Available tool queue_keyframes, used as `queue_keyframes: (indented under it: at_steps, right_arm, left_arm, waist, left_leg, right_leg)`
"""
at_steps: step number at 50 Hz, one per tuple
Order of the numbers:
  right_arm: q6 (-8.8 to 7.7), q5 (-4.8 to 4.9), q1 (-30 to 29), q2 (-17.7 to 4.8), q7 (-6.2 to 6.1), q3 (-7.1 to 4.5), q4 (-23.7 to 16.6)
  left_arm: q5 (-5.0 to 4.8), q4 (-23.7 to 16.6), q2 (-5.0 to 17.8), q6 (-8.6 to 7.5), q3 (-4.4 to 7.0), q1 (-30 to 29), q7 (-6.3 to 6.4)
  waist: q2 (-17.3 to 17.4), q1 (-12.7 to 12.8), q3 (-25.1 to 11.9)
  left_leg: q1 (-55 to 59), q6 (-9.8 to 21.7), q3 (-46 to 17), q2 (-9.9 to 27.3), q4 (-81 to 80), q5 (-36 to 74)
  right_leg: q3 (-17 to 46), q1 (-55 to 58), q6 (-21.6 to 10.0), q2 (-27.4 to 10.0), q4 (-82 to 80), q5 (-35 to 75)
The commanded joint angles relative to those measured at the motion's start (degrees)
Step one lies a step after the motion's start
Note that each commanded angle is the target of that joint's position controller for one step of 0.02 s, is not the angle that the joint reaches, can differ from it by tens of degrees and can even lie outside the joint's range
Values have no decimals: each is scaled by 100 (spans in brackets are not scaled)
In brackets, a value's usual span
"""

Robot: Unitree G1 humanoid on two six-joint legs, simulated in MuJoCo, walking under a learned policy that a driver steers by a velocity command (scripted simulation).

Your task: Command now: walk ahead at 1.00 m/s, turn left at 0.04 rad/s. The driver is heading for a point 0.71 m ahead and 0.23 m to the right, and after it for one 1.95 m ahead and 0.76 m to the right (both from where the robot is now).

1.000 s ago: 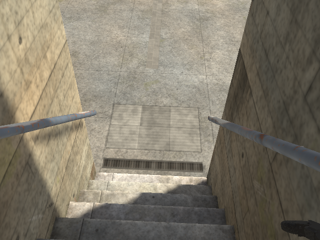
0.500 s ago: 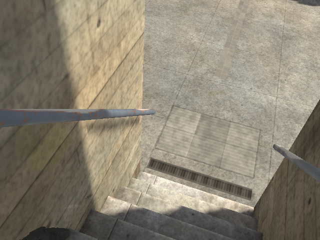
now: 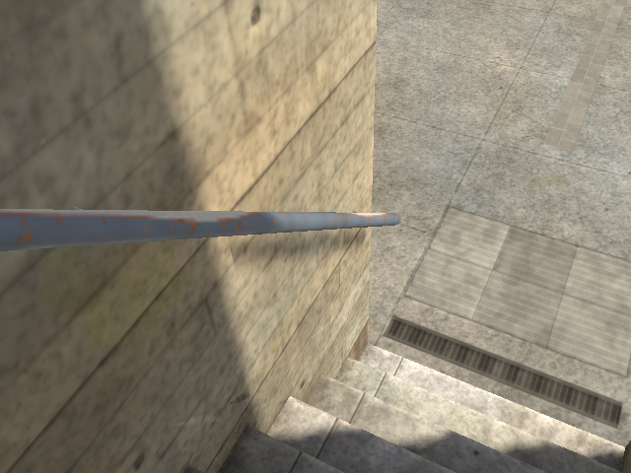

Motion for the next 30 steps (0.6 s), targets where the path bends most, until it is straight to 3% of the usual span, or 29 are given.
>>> queue_keyframes:
  at_steps: [1,2,3,4,5,6,7,8,9,10,11,12,13,15,16,17,18,19,20,21,22,23,24,25,26,27,28,29,30]
  right_arm:
    - [-209,-38,2230,-1095,59,-389,495]
    - [-224,45,1922,-991,52,-353,368]
    - [-289,28,2156,-859,49,-311,339]
    - [-412,18,1147,-1026,-74,-422,212]
    - [-446,-68,858,-668,-163,-259,161]
    - [-423,-170,662,-811,-207,-215,48]
    - [-402,-142,575,-923,-201,-228,13]
    - [-458,-24,1000,-751,-183,-214,183]
    - [-458,98,1210,-653,-202,-192,253]
    - [-453,184,646,-538,-226,-141,151]
    - [-408,156,321,-604,-237,-146,-62]
    - [-367,120,498,-739,-208,-171,-128]
    - [-301,88,731,-779,-165,-180,-135]
    - [-130,-31,989,-914,-285,-242,-59]
    - [-36,-56,996,-1066,-310,-266,-51]
    - [46,-47,764,-1144,-347,-365,43]
    - [174,43,360,-961,-434,-380,-118]
    - [174,112,50,45,-407,-244,-343]
    - [113,82,299,355,-420,-57,-806]
    - [20,32,527,147,-430,-82,-771]
    - [-62,-56,814,-79,-491,-165,-463]
    - [-53,-101,326,-222,-508,-170,-593]
    - [-70,-230,80,-114,-471,-166,-579]
    - [-50,-136,-104,-98,-432,-131,-765]
    - [-35,-74,-771,-83,-370,-57,-861]
    - [30,-32,-1002,-255,-265,-66,-920]
    - [67,-119,-398,-331,-149,-161,-461]
    - [130,-115,20,-396,-141,-200,-228]
    - [177,-119,-200,-355,-147,-216,-70]
  left_arm:
    - [-60,-775,497,-11,216,-1075,153]
    - [32,-817,326,-63,33,-395,209]
    - [143,-814,501,-97,44,-288,236]
    - [281,-988,552,-94,47,-978,311]
    - [347,-1253,922,-37,174,-1639,336]
    - [275,-1247,711,53,136,-1774,371]
    - [124,-873,541,159,115,-959,393]
    - [174,-1105,822,171,214,-1381,367]
    - [89,-1286,730,183,192,-1722,282]
    - [50,-1418,630,202,116,-1860,233]
    - [-62,-1466,567,234,62,-1855,191]
    - [-229,-1423,514,216,58,-1782,178]
    - [-303,-1379,576,277,100,-1759,144]
    - [-222,-1182,812,342,197,-1407,103]
    - [-205,-977,924,354,250,-876,106]
    - [-156,-548,901,309,272,189,89]
    - [-77,-340,842,318,277,755,-10]
    - [52,-249,898,225,133,694,-193]
    - [-72,-324,1190,121,64,550,-289]
    - [-239,-295,1255,79,147,802,-183]
    - [-238,-279,1068,56,129,623,-112]
    - [-271,-418,1034,58,75,98,-47]
    - [-277,-341,911,-13,-15,18,-10]
    - [-166,-417,1154,-105,21,-202,36]
    - [-102,-506,823,-137,-153,-586,75]
    - [-33,-695,645,-156,-240,-1128,114]
    - [-110,-545,927,-199,-146,-1161,59]
    - [-150,-516,1168,-222,-61,-1107,7]
    - [-270,-226,983,-219,-59,-543,28]
  waist:
    - [456,-957,-272]
    - [245,-550,-739]
    - [-196,-488,-846]
    - [601,-427,-232]
    - [-465,-233,104]
    - [-34,-239,40]
    - [164,-57,-354]
    - [-122,-178,-464]
    - [-160,-228,-341]
    - [144,-117,-207]
    - [267,-35,-83]
    - [498,-204,-139]
    - [717,-311,44]
    - [785,-309,316]
    - [678,-125,334]
    - [559,361,216]
    - [-48,802,459]
    - [-2030,632,631]
    - [-2402,-302,670]
    - [-2287,-347,-222]
    - [-2036,-410,-445]
    - [-1805,-485,-260]
    - [-1731,-660,236]
    - [-1786,-792,99]
    - [-1052,-739,648]
    - [-602,-983,837]
    - [-775,-1091,394]
    - [-1228,-1147,22]
    - [-1184,-861,154]
  left_leg:
    - [4143,491,-1254,1230,1421,1701]
    - [4268,985,-2095,1625,1654,1339]
    - [3450,1221,-2304,1830,1355,-800]
    - [2232,1596,-3725,2464,901,-2543]
    - [333,1343,-3305,2329,475,-2894]
    - [-1040,1309,-3326,2160,715,-1944]
    - [-1625,1213,-2710,2023,1312,-754]
    - [-1120,966,-2464,1540,1828,-1867]
    - [-1663,688,-1866,1067,1788,-3452]
    - [-2252,420,-1604,765,1919,-4131]
    - [-2840,245,-1033,522,2040,-3978]
    - [-2967,230,-794,596,2208,-3819]
    - [-2736,303,-881,665,2341,-3628]
    - [-1996,351,-934,720,3259,-2848]
    - [-1718,392,-905,629,4060,-1925]
    - [-1763,418,-634,478,5428,-1237]
    - [-2182,495,-581,-9,7936,-1146]
    - [-4291,322,-367,-1452,11094,-6300]
    - [-5841,385,-462,-1333,11088,-6404]
    - [-6035,324,-590,-942,10174,-5950]
    - [-5811,222,-841,-698,9858,-5014]
    - [-5955,78,-771,-552,9492,-4275]
    - [-6137,-87,-1126,-405,9007,-3666]
    - [-5938,-405,-1215,-388,7869,-3111]
    - [-5429,-783,-916,-332,6654,-2581]
    - [-3823,-903,-343,-212,5225,-1486]
    - [-2706,-812,-387,-93,4888,-251]
    - [-2415,-676,-144,-175,4961,124]
    - [-3408,-592,-620,-79,4870,291]
  right_leg:
    - [1000,-4450,-270,12,2092,-505]
    - [1445,-4944,-259,-197,1395,-486]
    - [1843,-4712,-160,-352,127,-116]
    - [2555,-5002,80,-766,-977,740]
    - [2632,-3783,527,-737,-2503,2914]
    - [2117,-2313,627,-621,-2568,3401]
    - [1418,-1337,660,-354,-1494,4018]
    - [2004,-1959,623,-499,-2258,5422]
    - [1663,-1555,593,-388,-3341,6265]
    - [1554,-686,593,-431,-3921,6956]
    - [1101,334,667,-376,-4603,6913]
    - [617,1028,734,-238,-4615,6806]
    - [564,1118,708,-338,-4845,6144]
    - [319,1131,389,-612,-5398,5492]
    - [221,1440,215,-735,-5703,5161]
    - [181,2185,17,-954,-6414,5222]
    - [1054,2281,-604,-1570,-7707,4707]
    - [1472,2582,-620,-1878,-5549,8332]
    - [1400,2798,207,-1854,-4213,10175]
    - [1839,3174,242,-2090,-4650,8613]
    - [2199,2580,204,-2054,-5092,6400]
    - [2785,1937,184,-2033,-5804,4347]
    - [2990,1333,216,-2139,-5340,5158]
    - [3739,779,52,-2393,-5785,3778]
    - [3647,-399,-33,-2121,-6309,2369]
    - [3354,-1882,-191,-1784,-6720,2127]
    - [3307,-1878,-304,-1667,-6292,2330]
    - [2955,-1319,-340,-1631,-5952,3152]
    - [2842,-211,-305,-1512,-5151,2930]
Keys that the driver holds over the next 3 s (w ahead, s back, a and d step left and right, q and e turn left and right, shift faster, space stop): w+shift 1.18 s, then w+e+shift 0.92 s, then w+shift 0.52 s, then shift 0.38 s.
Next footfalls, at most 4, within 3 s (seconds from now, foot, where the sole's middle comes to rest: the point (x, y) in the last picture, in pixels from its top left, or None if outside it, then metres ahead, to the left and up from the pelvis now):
0.36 right None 0.21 -0.20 -1.02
0.86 left None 0.54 -0.06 -1.23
1.16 right None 0.66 -0.31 -1.44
1.50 left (387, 434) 1.02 -0.07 -1.65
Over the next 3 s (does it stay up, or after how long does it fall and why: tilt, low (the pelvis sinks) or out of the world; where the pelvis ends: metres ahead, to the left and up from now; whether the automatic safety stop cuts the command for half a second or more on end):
stays up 1.83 -0.70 -1.52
